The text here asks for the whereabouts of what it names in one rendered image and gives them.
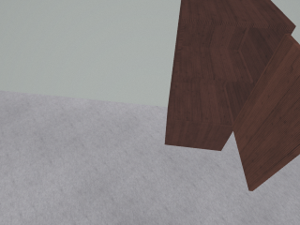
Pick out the cupboard door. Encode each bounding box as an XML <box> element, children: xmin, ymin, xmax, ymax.
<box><xmin>232</xmin><ymin>34</ymin><xmax>300</xmax><ymax>191</ymax></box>

